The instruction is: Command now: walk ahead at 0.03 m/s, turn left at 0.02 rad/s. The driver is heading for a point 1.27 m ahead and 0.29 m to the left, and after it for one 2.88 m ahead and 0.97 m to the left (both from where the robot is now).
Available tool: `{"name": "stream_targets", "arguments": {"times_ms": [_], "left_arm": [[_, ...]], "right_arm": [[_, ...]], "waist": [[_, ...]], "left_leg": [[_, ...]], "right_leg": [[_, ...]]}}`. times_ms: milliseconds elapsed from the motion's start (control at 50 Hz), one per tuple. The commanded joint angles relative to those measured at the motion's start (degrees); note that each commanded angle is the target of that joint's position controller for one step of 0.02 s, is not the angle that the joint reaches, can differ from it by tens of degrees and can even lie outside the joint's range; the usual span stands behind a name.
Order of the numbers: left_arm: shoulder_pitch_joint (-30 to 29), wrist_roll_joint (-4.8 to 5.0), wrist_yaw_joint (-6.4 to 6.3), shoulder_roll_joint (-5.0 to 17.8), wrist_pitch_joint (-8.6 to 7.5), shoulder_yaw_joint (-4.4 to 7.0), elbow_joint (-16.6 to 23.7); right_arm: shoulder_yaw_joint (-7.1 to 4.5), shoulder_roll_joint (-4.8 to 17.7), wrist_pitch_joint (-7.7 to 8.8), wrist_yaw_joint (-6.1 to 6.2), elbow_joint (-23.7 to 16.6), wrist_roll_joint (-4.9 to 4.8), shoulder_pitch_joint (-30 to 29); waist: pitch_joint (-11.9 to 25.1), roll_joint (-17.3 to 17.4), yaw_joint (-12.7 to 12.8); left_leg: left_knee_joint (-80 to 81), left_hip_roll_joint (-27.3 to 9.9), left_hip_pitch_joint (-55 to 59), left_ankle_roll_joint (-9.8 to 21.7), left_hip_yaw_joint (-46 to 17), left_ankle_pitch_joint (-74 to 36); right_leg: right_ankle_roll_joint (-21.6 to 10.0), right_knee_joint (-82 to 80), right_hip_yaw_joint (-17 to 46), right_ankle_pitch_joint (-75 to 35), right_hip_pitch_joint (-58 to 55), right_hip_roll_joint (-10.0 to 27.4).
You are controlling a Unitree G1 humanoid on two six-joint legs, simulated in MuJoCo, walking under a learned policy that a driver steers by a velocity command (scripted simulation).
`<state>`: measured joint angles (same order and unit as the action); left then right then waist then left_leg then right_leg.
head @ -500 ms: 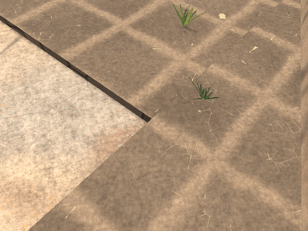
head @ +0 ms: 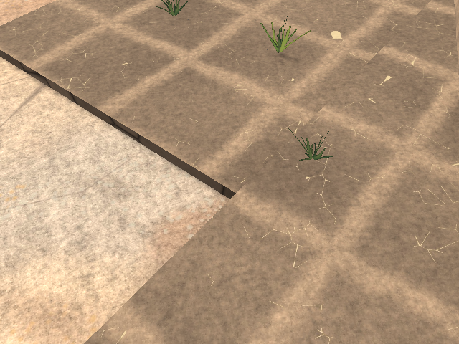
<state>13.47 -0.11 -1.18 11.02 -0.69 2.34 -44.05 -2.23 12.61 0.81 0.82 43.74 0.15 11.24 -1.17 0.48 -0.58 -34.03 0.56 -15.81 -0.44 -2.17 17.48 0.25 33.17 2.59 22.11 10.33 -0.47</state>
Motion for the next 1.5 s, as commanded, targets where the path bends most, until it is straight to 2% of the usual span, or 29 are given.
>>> {"name": "stream_targets", "arguments": {"times_ms": [20, 140, 220, 280, 300, 320, 380, 460, 660, 680, 720, 780, 800, 820, 840, 880, 900, 980, 1080, 1180, 1220, 1240, 1260, 1280, 1300, 1320, 1360, 1400, 1500], "left_arm": [[0.3, 0.0, -0.37, 6.6, -0.68, 1.62, 3.0], [2.5, 0.21, -2.48, 11.2, 0.77, 3.92, 3.7], [-3.1, 0.68, -3.11, 11.5, 0.8, 4.06, 5.9], [-2.7, 1.08, -2.96, 11.9, 0.97, 4.51, 5.7], [-2.4, -0.27, -2.89, 9.4, 0.86, 3.92, 7.9], [-7.3, -0.66, -2.81, 8.5, 0.62, 3.26, 9.7], [-4.5, 0.04, -2.5, 10.2, 0.92, 3.89, 7.4], [-3.3, 0.11, -2.39, 9.0, 1.2, 3.73, 6.5], [-6.2, 0.98, -0.85, 9.8, -0.81, 3.43, 6.7], [2.6, -4.89, 1.0, 8.2, -1.44, 1.68, 4.1], [4.5, -4.24, 2.1, 8.3, -2.64, 1.65, 4.5], [7.8, -2.91, 2.84, 8.1, -4.59, 1.51, 2.8], [11.3, -2.32, 3.15, 8.4, -5.43, 1.06, 2.7], [8.8, -4.18, 3.24, 15.4, -6.42, 2.48, 4.1], [3.5, -4.92, 2.71, 12.7, -6.43, 1.72, 4.8], [0.1, -1.66, 2.12, 7.4, -7.12, 0.32, 5.8], [2.0, -1.28, 1.81, 6.1, -7.32, -0.48, 4.9], [9.2, -3.0, 1.82, 8.1, -7.45, -0.84, 3.2], [18.8, -2.94, 4.33, 8.0, -6.85, -1.73, -3.2], [17.5, -3.17, 5.24, 10.2, -5.82, -1.33, -6.1], [13.4, -3.58, 5.29, 13.3, -6.0, -0.4, -5.9], [12.2, -4.14, 5.3, 12.9, -6.46, -0.23, -5.3], [21.8, -5.16, 5.1, 3.7, -7.11, -2.92, -4.3], [21.8, -5.06, 6.56, 2.0, -7.54, -3.74, -4.8], [7.0, -2.68, 6.98, 6.7, -7.95, -1.19, -2.7], [5.0, -2.38, 5.83, 7.0, -8.08, -0.57, -2.5], [5.7, -4.84, 4.63, 2.8, -6.83, -1.97, -2.1], [5.1, -4.76, 5.38, 0.4, -5.46, -2.64, -1.5], [-2.3, -3.21, 7.48, 1.8, -4.78, -2.75, 0.1]], "right_arm": [[-1.39, 5.1, 0.21, 0.3, -3.3, -0.28, -0.8], [-2.65, 7.4, -1.03, 0.25, -7.3, -1.13, -4.5], [-2.82, 5.9, -1.88, -1.12, -8.8, -0.97, -3.3], [-3.91, 8.2, -1.66, -1.81, -8.1, -0.91, 0.5], [-5.86, 15.5, -1.28, -1.48, -9.2, -0.38, 1.6], [-4.94, 14.9, -0.28, -1.9, -9.3, 0.81, 6.9], [-4.05, 12.9, 0.94, -1.05, -11.1, -0.3, -0.8], [-3.47, 11.5, -0.6, 0.1, -11.9, -0.57, -1.7], [-4.56, 13.0, -2.4, 1.03, -13.4, -0.94, -0.9], [-2.68, 9.1, 1.98, -1.28, -13.3, 2.97, 3.6], [-3.12, 10.2, 4.17, -1.67, -13.6, 1.23, -0.5], [-2.24, 8.3, 3.1, -1.22, -13.8, 0.69, -3.0], [-0.87, 3.6, 3.23, -1.22, -13.7, 0.77, -1.3], [-1.04, 3.0, 3.56, -1.46, -15.4, 3.15, -2.7], [-1.03, 4.7, 3.93, -1.31, -13.2, 3.49, -3.3], [-2.01, 7.0, 3.7, -0.46, -9.4, 3.58, -0.4], [-2.06, 6.4, 3.74, -0.44, -9.2, 4.68, -1.2], [-1.17, 4.4, 3.76, -3.42, -9.2, 3.86, -6.8], [0.78, 1.3, 3.25, -5.25, -11.3, 3.34, -14.8], [0.44, 3.8, 3.25, -4.59, -13.3, 3.58, -18.2], [-0.44, 6.6, 3.57, -3.79, -12.0, 1.99, -12.3], [-1.74, 10.4, 4.08, -3.12, -9.4, 1.48, -3.2], [-1.62, 11.9, 4.06, -2.55, -5.4, 2.66, 12.3], [-0.85, 9.4, 3.94, -1.96, -1.8, 3.61, 26.5], [-1.37, 9.3, 5.16, -1.6, 1.7, 4.94, 27.6], [-1.53, 9.0, 5.68, -1.47, 1.8, 3.3, 18.7], [0.82, 1.7, 5.4, -0.72, 0.7, 2.01, 9.5], [1.28, -0.6, 5.8, -0.46, -0.3, 2.83, 5.1], [0.72, 2.2, 7.6, -0.21, 1.6, 5.36, 4.4]], "waist": [[2.5, -0.8, 0.1], [1.6, -5.9, 2.0], [1.1, -10.2, 0.5], [2.8, -2.8, -0.8], [3.1, 13.7, 0.7], [7.7, 16.5, -3.8], [5.9, 1.2, 0.2], [7.0, 4.4, 1.2], [7.0, 9.7, -0.6], [4.7, 3.9, -0.1], [3.6, 5.6, 2.2], [5.0, -0.1, 4.6], [5.7, -4.3, 4.7], [-3.0, -9.3, 3.7], [-6.6, -3.7, 2.1], [-0.5, -5.8, 1.0], [-0.3, -6.8, 1.5], [-2.6, -4.8, 5.3], [-3.8, -5.8, 8.2], [-4.7, -8.1, 4.7], [-0.7, -7.4, -1.4], [6.0, -4.3, -5.1], [26.3, 7.0, -6.1], [33.4, 11.6, -10.1], [8.6, 7.9, -12.0], [0.3, 6.6, -7.3], [3.0, 2.9, -1.2], [2.8, 3.0, 2.0], [0.5, 1.5, 2.6]], "left_leg": [[2.2, -1.7, 4.5, 2.0, -1.8, -19.5], [-6.9, 0.7, -7.2, 1.7, -1.0, -13.2], [-12.8, -0.5, -10.9, 2.6, 2.5, 10.1], [2.3, -0.4, 1.7, 5.7, -0.8, -11.1], [9.6, -11.8, 7.6, 13.2, -23.6, -23.4], [15.4, -19.8, 12.1, 21.6, -38.2, -30.5], [13.0, -15.2, 8.7, 16.0, -25.0, -24.9], [14.4, -9.2, 4.9, 13.4, -18.8, -20.8], [17.0, -7.0, 1.8, 12.8, -27.1, 5.6], [21.6, -11.5, -1.9, 14.5, -32.9, 13.8], [20.6, -10.3, -6.2, 12.2, -33.8, 16.9], [6.7, -1.9, -12.0, 8.2, -27.9, 18.8], [-6.6, 4.3, -18.6, 3.4, -20.1, 16.1], [-14.8, 10.3, -40.4, -0.2, -16.1, 14.0], [-20.1, 3.2, -46.6, 0.9, -18.0, 5.7], [-26.3, 1.6, -38.9, -0.3, -10.2, -0.7], [-27.6, 1.4, -36.0, 0.0, -8.0, -2.8], [-25.5, -1.4, -33.5, -0.6, -1.1, -10.9], [-8.2, -3.0, -29.8, 1.0, 4.9, -13.0], [-0.2, -0.3, -19.3, 5.0, 6.3, -8.8], [2.2, 2.1, 0.0, 7.4, 8.0, -16.3], [0.0, 0.5, 15.8, 10.0, 5.9, -21.1], [-1.8, -14.9, 49.6, 21.8, -11.2, -27.7], [7.9, -26.6, 57.2, 27.1, -32.9, -20.6], [13.6, -22.9, 36.3, 18.6, -27.8, -12.3], [17.0, -22.3, 20.2, 15.8, -19.3, -3.7], [20.6, -19.5, 10.0, 14.5, -11.1, -10.8], [25.1, -19.5, 6.0, 14.9, -6.6, -15.0], [29.1, -14.3, 4.2, 13.0, 9.1, -27.0]], "right_leg": [[-1.6, -4.8, 1.9, -19.7, 2.6, 2.3], [-7.6, -6.0, 7.5, -24.2, -0.5, 10.6], [-12.1, -7.1, 11.5, -30.4, 0.7, 19.2], [-5.0, 3.6, 1.0, -19.0, 7.6, 11.2], [2.0, 20.9, -8.2, -2.2, 19.9, 0.6], [2.7, 33.6, 0.6, 18.7, 26.3, -3.4], [2.4, 39.8, 4.1, 8.0, 28.4, 0.8], [3.6, 32.4, 2.6, -0.5, 23.1, 0.1], [3.2, 7.6, 2.9, -0.5, 13.5, -2.3], [3.4, 9.9, 0.9, 2.5, 12.0, -0.5], [1.8, 4.7, 0.1, 3.7, 5.0, 0.9], [-2.8, -12.9, 1.7, -3.6, -10.5, 3.2], [-11.1, -15.1, 12.7, 3.8, -14.6, 11.6], [-24.8, -24.4, 41.5, 19.5, -15.2, 23.5], [-22.6, -28.1, 41.3, 22.6, -14.9, 25.8], [-16.6, -27.9, 27.2, 12.3, -14.0, 18.8], [-14.3, -27.6, 20.7, 6.7, -13.0, 15.5], [-14.6, -29.7, 9.4, -7.7, -9.9, 12.7], [-15.3, -27.8, 3.9, -25.9, -15.2, 13.2], [-14.1, -24.3, 6.1, -37.0, -15.7, 16.0], [-10.9, -16.5, 2.8, -55.3, -7.6, 13.4], [-6.7, -4.5, -0.3, -55.4, 0.1, 8.5], [-2.7, 15.5, -1.0, -31.7, 18.4, 0.5], [-2.3, 33.9, 1.7, 10.7, 27.9, -5.1], [-4.5, 46.0, 5.4, 7.1, 36.7, -1.3], [-6.0, 46.4, 3.7, 1.7, 36.1, 3.6], [-7.0, 41.5, 3.8, -3.7, 28.0, 7.2], [-6.4, 39.4, 3.2, -2.6, 25.9, 7.8], [-5.1, 19.9, 0.0, -22.0, 27.8, 8.0]]}}
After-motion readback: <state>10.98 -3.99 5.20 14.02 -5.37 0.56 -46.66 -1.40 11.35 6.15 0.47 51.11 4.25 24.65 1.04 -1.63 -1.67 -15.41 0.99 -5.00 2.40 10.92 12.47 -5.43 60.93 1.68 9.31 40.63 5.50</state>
